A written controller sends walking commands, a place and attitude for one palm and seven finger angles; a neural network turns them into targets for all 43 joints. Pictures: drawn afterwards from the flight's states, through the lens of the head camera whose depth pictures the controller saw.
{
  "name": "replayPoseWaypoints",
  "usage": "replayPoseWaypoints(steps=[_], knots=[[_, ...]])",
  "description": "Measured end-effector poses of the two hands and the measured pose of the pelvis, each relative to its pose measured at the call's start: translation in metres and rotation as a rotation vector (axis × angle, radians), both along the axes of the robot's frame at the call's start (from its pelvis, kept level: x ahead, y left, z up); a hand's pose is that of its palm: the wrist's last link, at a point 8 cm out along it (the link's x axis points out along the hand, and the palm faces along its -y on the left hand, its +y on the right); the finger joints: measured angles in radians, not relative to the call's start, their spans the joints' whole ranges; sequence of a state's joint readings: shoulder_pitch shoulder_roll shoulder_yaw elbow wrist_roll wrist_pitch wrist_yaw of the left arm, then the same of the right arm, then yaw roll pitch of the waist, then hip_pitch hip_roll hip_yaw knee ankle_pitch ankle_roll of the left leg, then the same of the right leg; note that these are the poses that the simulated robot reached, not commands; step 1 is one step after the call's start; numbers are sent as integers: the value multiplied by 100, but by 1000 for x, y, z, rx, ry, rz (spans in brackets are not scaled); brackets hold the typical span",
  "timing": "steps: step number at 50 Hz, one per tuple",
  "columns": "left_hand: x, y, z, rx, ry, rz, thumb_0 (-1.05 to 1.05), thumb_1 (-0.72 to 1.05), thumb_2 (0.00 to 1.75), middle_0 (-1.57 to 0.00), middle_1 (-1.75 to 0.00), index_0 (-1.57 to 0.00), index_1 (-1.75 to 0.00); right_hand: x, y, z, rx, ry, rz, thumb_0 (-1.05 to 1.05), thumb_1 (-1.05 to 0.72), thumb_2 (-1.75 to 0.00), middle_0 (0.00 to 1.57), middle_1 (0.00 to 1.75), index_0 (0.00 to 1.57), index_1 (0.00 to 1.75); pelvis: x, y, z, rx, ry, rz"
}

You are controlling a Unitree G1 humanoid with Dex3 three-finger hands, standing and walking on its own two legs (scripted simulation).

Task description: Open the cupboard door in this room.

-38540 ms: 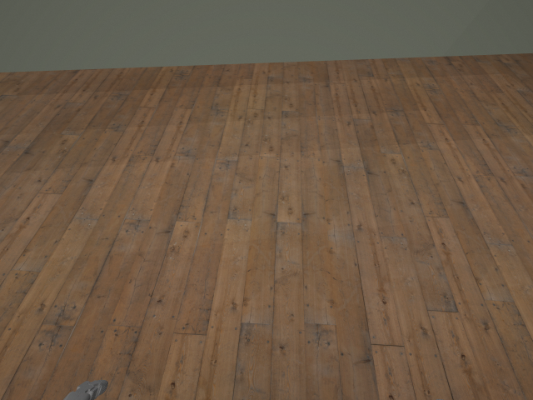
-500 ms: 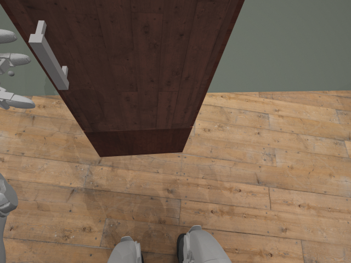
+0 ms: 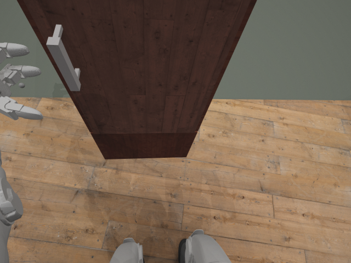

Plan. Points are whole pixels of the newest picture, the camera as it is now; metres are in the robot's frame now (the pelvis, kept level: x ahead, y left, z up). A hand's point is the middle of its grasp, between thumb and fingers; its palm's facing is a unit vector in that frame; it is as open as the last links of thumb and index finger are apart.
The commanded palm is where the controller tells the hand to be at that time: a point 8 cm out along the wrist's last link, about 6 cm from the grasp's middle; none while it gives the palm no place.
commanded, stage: move the hooked fingers beside the handle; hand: left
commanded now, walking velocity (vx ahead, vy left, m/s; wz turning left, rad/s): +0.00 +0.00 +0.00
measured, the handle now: (67, 60) +0.54 +0.22 +0.07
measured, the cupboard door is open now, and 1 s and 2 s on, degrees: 0 0 0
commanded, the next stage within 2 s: slide the fingers in behind the handle in 0.20 s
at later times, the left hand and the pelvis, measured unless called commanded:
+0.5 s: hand (30, 81) +0.48 +0.28 +0.08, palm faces -0.02 -1.00 +0.01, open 14.0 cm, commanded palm +0.46 +0.32 +0.07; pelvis +0.00 +0.00 +0.00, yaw -1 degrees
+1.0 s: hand (45, 82) +0.48 +0.25 +0.08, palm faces +0.00 -1.00 +0.01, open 14.0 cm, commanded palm +0.46 +0.29 +0.07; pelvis +0.00 +0.00 +0.00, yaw +0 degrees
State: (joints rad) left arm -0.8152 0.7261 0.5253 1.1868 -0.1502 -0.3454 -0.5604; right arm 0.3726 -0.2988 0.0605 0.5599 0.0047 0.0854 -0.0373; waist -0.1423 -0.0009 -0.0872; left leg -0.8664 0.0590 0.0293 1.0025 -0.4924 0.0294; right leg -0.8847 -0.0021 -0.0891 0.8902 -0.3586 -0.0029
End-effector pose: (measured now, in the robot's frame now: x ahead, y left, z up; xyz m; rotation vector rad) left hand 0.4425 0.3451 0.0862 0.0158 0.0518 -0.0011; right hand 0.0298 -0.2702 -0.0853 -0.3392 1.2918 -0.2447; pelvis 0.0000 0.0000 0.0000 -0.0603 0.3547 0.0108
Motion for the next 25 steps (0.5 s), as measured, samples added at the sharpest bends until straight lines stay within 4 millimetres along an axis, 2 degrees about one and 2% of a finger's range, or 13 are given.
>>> replayPoseWaypoints(steps=[7,15,25], knots=[[3,3,-4,-6,-11,17,-1,-50,30,-30,-120,-30,-120,-2,1,-2,-9,-4,2,0,-91,-90,21,30,20,30,-4,1,-4,-4,7,1],[11,4,-2,-1,-15,2,-1,-50,30,-30,-120,-30,-120,-19,6,-4,-6,46,-17,0,-91,-90,21,30,20,30,-5,3,-5,-8,18,1],[14,-10,-6,-27,-7,-16,-1,-50,30,-30,-120,-30,-120,-30,11,-2,13,67,-49,1,-90,-90,21,30,20,30,-1,5,-2,-6,17,-9]])
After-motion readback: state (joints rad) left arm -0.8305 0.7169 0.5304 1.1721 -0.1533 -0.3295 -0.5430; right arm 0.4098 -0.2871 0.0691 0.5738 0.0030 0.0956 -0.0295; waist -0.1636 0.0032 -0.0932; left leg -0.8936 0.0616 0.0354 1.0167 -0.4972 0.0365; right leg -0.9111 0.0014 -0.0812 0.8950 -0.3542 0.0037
